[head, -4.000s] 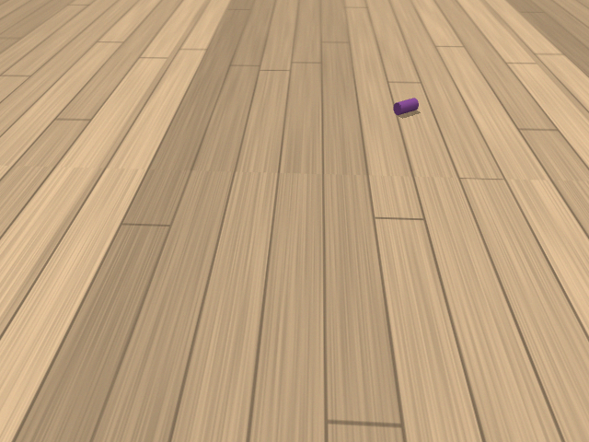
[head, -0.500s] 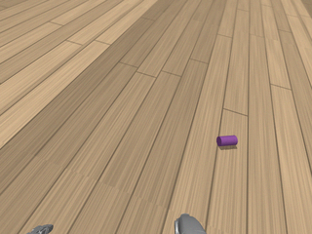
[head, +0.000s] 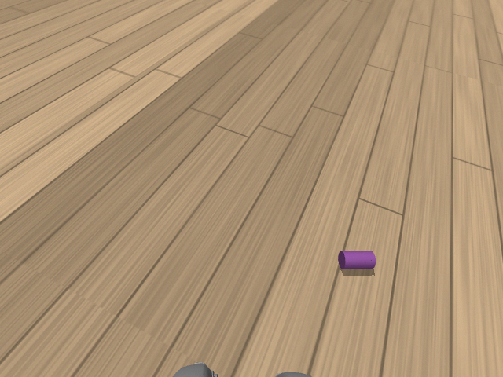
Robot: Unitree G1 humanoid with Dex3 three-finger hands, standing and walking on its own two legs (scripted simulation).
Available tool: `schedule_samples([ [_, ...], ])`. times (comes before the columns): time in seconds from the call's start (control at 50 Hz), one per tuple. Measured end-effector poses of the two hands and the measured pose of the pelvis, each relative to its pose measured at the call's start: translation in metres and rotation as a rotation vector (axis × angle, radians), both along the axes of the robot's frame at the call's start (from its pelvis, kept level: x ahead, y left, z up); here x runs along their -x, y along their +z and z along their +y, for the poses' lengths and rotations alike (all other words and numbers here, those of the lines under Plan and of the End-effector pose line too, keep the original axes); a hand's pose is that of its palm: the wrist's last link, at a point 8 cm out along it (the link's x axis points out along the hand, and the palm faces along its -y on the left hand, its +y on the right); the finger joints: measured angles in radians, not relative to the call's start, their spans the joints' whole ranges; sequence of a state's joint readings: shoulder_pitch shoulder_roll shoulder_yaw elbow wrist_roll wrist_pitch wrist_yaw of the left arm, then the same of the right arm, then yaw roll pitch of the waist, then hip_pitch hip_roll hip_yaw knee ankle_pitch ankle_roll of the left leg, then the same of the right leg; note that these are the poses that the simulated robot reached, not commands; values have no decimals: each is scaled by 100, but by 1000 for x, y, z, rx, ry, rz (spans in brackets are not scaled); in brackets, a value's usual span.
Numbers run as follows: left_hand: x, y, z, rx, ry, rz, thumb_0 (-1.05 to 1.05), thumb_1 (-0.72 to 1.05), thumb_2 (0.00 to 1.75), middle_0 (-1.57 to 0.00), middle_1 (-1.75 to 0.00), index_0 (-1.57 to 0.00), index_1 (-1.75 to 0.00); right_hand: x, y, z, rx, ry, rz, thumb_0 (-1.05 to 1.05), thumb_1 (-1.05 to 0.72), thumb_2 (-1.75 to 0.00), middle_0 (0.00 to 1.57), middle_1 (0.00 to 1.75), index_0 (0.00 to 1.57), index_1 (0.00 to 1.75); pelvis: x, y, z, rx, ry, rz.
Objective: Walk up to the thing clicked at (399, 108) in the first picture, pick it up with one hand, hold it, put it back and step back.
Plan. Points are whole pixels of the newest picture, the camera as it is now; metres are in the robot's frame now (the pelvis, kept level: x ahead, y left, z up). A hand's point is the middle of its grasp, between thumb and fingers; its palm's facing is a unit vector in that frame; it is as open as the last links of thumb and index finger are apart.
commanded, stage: walk up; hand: left
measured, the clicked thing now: (356, 259) +0.70 -0.50 -0.71
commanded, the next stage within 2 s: none
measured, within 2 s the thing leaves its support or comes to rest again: neither
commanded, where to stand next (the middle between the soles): +0.41 -0.81 m, yaw +5 degrees
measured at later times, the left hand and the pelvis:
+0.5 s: hand (221, 362) +0.17 +0.06 -0.13, palm faces +0.00 -0.93 -0.36, open 7.4 cm; pelvis +0.09 -0.22 +0.00, yaw -1 degrees
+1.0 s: hand (315, 307) +0.28 -0.13 -0.15, palm faces -0.09 -0.94 -0.34, open 7.4 cm; pelvis +0.17 -0.42 -0.01, yaw -2 degrees
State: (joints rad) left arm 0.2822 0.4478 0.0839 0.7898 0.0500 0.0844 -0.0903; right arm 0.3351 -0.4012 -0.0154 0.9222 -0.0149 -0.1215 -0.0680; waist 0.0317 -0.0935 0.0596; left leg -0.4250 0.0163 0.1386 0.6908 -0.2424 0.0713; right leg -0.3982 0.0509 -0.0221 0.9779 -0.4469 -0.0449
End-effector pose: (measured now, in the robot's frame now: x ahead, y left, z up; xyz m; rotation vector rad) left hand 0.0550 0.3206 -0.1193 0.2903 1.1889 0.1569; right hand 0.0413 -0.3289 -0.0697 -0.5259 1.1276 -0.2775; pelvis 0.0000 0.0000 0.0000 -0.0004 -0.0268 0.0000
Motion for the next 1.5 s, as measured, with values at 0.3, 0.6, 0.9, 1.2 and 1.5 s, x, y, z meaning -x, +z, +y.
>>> schedule_samples([
  [0.3,-101,10,-124,0,-75,-37,1,90,90,-20,-30,-20,-30,-14,27,-179,106,-84,29,1,-90,-90,21,30,21,30,-51,1,-136,-19,-43,2],
  [0.6,-101,22,-244,-50,44,-18,1,90,90,-20,-30,-21,-30,-123,-8,-259,-19,5,44,1,-90,-90,20,30,20,30,-114,6,-253,16,2,3],
  [0.9,-190,1,-358,11,-62,1,1,90,90,-20,-30,-20,-30,-124,20,-383,82,-87,48,1,-90,-90,21,30,21,30,-159,4,-358,-19,-25,-3],
  [1.2,-214,14,-499,-57,21,-32,1,90,90,-20,-30,-20,-30,-207,-9,-547,76,-66,66,1,-91,-90,20,30,20,30,-209,-7,-506,11,-2,6],
  [1.5,-276,-6,-611,-9,-40,-7,1,90,90,-20,-30,-20,-30,-229,9,-624,70,-55,52,1,-90,-90,21,30,21,30,-249,-2,-611,-10,-5,-3],
])
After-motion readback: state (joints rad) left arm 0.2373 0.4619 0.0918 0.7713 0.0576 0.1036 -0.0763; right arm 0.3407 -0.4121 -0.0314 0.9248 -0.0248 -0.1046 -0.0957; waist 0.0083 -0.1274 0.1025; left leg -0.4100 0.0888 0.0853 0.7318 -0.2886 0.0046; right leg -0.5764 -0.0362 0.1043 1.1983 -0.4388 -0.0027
